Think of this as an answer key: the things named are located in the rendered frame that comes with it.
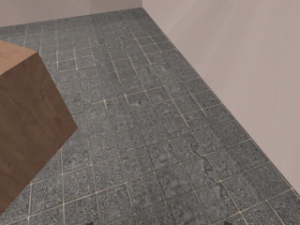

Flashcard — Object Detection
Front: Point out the pedestal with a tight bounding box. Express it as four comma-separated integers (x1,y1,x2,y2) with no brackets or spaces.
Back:
0,39,78,216

